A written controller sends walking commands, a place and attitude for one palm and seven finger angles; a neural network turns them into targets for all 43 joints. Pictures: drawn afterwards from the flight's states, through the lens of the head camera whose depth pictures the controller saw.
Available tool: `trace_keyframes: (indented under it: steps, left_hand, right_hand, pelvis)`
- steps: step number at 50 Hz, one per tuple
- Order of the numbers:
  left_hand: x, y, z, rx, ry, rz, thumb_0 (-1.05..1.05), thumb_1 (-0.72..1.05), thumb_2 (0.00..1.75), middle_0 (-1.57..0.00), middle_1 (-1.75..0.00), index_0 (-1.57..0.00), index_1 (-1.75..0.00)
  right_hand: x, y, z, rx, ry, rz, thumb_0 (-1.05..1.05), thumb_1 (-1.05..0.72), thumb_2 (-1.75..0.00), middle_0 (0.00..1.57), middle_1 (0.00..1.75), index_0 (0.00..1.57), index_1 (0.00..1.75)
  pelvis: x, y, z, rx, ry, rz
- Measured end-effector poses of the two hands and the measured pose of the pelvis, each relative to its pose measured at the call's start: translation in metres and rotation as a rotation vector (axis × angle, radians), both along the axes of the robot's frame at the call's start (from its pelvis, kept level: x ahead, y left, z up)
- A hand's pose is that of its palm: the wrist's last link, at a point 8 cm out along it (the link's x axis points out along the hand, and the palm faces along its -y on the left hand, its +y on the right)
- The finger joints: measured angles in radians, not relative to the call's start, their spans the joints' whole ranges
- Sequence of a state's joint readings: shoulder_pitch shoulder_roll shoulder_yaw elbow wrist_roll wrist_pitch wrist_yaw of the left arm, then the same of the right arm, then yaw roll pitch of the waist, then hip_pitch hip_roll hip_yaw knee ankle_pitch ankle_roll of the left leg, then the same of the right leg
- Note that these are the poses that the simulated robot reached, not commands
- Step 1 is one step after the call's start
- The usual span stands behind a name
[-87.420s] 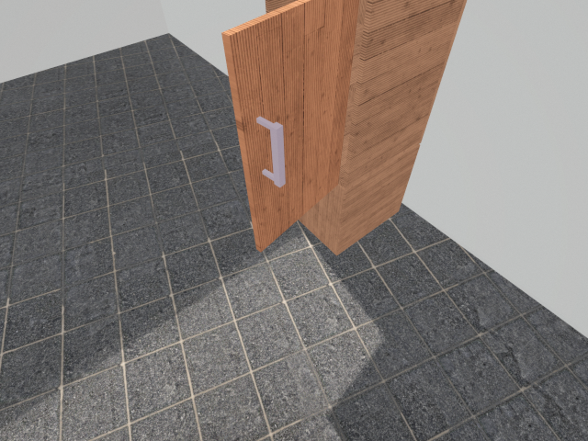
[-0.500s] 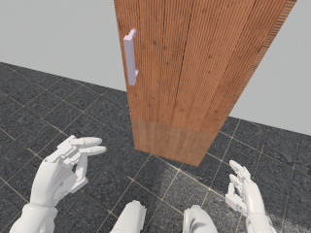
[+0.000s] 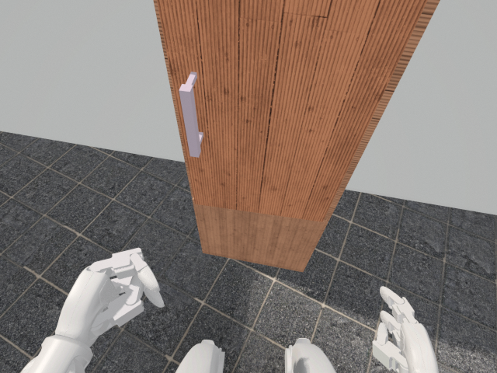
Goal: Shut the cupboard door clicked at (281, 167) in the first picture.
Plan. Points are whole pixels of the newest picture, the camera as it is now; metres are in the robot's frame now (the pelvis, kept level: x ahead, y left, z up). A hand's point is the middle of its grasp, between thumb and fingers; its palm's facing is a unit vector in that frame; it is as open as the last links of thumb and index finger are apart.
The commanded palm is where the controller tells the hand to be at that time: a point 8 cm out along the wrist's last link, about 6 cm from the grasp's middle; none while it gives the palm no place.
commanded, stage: raise the hand and make a fist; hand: left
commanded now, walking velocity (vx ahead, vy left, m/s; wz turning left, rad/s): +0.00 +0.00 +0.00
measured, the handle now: (194, 117) +0.53 +0.14 +0.09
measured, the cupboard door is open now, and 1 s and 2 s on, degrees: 2 2 2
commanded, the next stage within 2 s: bring the fist close to the handle in 0.84 s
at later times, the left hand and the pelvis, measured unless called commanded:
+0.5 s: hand (118, 258) +0.25 +0.18 +0.11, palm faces -0.06 -1.00 -0.07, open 3.1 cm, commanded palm +0.22 +0.23 +0.10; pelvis +0.03 -0.01 +0.02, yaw +1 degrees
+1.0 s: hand (127, 276) +0.23 +0.17 +0.09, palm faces -0.12 -0.99 -0.05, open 3.1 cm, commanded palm +0.23 +0.23 +0.10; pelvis +0.02 -0.01 +0.02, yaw +0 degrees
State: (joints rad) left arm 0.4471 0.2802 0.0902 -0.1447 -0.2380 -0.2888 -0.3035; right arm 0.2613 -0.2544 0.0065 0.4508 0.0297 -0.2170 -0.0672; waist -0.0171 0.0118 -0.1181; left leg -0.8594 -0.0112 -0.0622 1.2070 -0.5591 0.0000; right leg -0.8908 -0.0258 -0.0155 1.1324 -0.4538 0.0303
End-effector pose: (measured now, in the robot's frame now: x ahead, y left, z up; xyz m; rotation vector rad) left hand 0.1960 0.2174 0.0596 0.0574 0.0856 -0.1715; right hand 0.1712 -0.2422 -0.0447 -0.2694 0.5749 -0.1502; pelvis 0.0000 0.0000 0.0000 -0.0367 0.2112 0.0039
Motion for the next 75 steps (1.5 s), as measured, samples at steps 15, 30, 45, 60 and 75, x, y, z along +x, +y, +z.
trace_keyframes:
  steps: [15, 30, 45, 60, 75]
  left_hand:
    - [0.017, 0.006, 0.018, 0.003, 0.008, 0.028, 0.02, 0.90, 0.90, -1.25, -1.45, -1.26, -1.45]
    - [0.035, 0.008, 0.027, -0.015, 0.010, 0.036, 0.02, 0.90, 0.90, -1.29, -1.50, -1.30, -1.50]
    - [0.024, 0.012, 0.028, -0.011, -0.022, 0.054, 0.02, 0.90, 0.90, -1.30, -1.50, -1.30, -1.50]
    - [0.071, 0.001, 0.028, -0.039, -0.085, 0.017, 0.02, 0.90, 0.91, -1.30, -1.50, -1.30, -1.50]
    - [0.117, -0.020, 0.039, -0.010, -0.094, 0.052, 0.02, 0.90, 0.90, -1.30, -1.50, -1.30, -1.50]
  right_hand:
    - [0.029, 0.019, 0.010, 0.056, -0.006, 0.079, 0.01, -0.90, -0.90, 0.20, 0.31, 0.20, 0.30]
    - [0.009, -0.006, 0.007, 0.037, 0.065, 0.006, 0.02, -0.90, -0.90, 0.20, 0.30, 0.20, 0.30]
    - [0.012, 0.002, 0.009, 0.047, 0.034, 0.030, 0.02, -0.90, -0.90, 0.20, 0.30, 0.20, 0.30]
    - [0.004, 0.007, -0.002, 0.032, 0.071, 0.034, 0.02, -0.90, -0.90, 0.20, 0.31, 0.20, 0.30]
    - [-0.016, -0.005, -0.009, 0.061, 0.171, -0.014, 0.01, -0.90, -0.90, 0.20, 0.30, 0.20, 0.30]
  pelvis:
    - [0.018, -0.007, 0.014, -0.006, -0.012, 0.011]
    - [0.025, -0.011, 0.022, 0.002, -0.018, 0.005]
    - [0.018, -0.009, 0.020, 0.000, -0.026, 0.007]
    - [0.011, -0.006, 0.015, -0.007, -0.017, 0.017]
    - [0.021, -0.009, 0.024, 0.017, -0.001, -0.001]
